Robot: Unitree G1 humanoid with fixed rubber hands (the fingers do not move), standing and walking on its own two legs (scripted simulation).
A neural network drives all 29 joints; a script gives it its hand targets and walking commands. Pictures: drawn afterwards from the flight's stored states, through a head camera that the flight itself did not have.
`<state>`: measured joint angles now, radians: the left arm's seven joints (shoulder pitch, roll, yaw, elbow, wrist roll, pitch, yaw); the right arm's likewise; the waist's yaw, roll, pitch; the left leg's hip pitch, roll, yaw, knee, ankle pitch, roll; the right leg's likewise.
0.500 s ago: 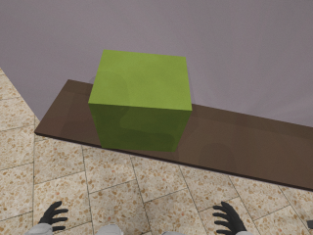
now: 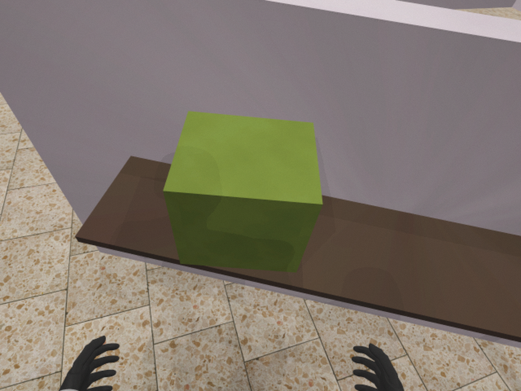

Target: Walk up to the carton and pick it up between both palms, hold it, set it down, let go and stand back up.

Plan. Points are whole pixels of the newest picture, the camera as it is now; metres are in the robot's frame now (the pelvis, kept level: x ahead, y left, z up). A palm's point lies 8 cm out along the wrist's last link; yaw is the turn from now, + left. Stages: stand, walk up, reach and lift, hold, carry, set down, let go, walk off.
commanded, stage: reach and lift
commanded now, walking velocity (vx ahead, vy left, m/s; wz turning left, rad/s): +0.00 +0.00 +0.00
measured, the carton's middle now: (244, 195) +0.46 +0.05 -0.01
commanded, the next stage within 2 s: none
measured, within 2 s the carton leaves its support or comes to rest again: neither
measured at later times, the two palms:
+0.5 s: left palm (78, 351) +0.17 +0.28 -0.06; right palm (381, 363) +0.19 -0.18 -0.05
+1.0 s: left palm (89, 307) +0.23 +0.27 -0.03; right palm (389, 329) +0.23 -0.20 -0.03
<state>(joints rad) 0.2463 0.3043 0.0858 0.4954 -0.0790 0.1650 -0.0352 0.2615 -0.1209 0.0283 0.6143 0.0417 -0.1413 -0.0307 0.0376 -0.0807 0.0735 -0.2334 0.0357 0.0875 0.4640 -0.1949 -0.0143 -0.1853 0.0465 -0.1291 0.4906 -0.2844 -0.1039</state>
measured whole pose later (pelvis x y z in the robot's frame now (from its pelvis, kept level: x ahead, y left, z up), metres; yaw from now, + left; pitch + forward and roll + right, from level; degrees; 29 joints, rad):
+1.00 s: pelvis +0.02 +0.03 +0.00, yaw +1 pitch +0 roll +0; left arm 0.10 0.32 -0.05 0.61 -0.22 -0.40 -0.02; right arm 0.08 -0.19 0.02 0.74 0.29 -0.47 0.03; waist 0.01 -0.05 -0.02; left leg -0.28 0.02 0.08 0.56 -0.27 0.01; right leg -0.20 0.03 -0.13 0.54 -0.33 -0.07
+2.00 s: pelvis +0.02 +0.02 +0.01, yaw +0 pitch +5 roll +0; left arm -0.43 0.36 0.10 0.59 -0.20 0.09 -0.04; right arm -0.42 -0.29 0.03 0.64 0.36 -0.01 -0.07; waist -0.01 -0.05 -0.05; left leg -0.31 0.02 0.10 0.40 -0.18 0.01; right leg -0.24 0.04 -0.11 0.38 -0.23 -0.08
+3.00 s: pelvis +0.00 +0.03 -0.01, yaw +0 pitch +22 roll -1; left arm -0.93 0.36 -0.06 1.29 -0.27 -0.19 0.00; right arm -0.88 -0.32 0.05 1.21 0.38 -0.15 -0.02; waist 0.00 -0.02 -0.22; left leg -0.74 0.04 0.08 0.54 -0.18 0.02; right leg -0.66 0.04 -0.14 0.50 -0.22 -0.07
